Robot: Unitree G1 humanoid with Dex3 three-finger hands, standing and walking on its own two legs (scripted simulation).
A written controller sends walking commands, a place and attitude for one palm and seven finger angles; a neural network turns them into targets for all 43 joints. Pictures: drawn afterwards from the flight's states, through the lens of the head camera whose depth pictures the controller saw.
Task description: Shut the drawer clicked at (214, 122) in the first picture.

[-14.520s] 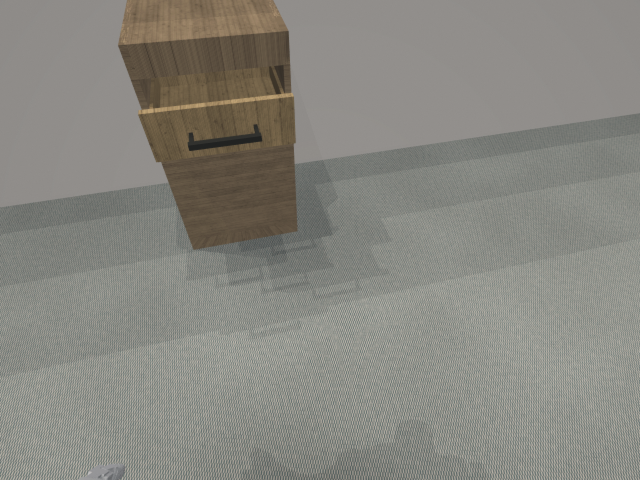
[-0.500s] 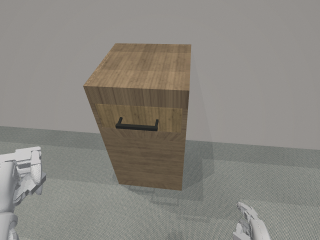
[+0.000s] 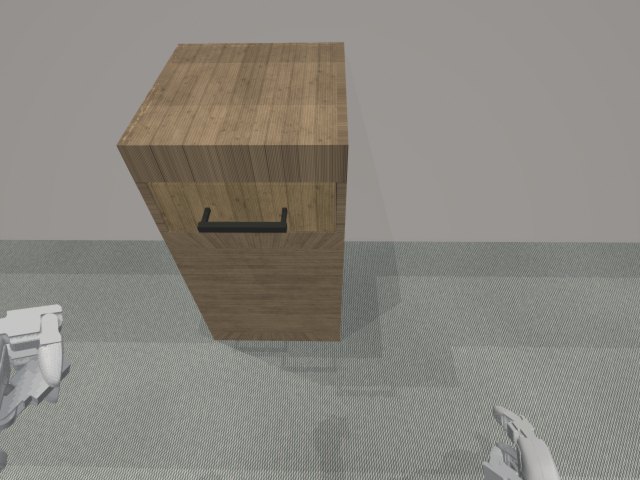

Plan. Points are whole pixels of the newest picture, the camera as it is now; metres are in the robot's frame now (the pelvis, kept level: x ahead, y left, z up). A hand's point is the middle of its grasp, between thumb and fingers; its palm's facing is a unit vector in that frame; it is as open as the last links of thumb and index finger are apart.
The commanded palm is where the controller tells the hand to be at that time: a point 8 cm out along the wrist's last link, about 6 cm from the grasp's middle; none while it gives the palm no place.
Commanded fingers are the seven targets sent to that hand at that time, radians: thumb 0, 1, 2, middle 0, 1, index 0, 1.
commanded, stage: step back with the hand held close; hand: left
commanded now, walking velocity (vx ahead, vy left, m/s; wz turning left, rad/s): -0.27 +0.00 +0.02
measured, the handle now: (244, 220) +0.63 +0.20 -0.13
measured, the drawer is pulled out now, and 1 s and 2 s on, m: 0.00 0.00 0.00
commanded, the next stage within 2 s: stop stepping back and stand still in 1.14 s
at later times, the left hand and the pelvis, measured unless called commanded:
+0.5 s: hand (14, 446) +0.13 +0.24 +0.15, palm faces +0.39 -0.81 -0.45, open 3.2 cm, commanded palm +0.07 +0.28 +0.17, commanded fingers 0.00 0.90 0.90 -1.40 -1.60 -1.40 -1.60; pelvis -0.06 +0.01 -0.02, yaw +0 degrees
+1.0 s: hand out of the picture +0.06 +0.21 +0.16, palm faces +0.26 -0.82 -0.51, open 3.2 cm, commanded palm -0.01 +0.27 +0.17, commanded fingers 0.00 0.90 0.90 -1.40 -1.60 -1.40 -1.60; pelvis -0.14 -0.01 -0.02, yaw +0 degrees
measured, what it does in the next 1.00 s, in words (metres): walks backwards: right foot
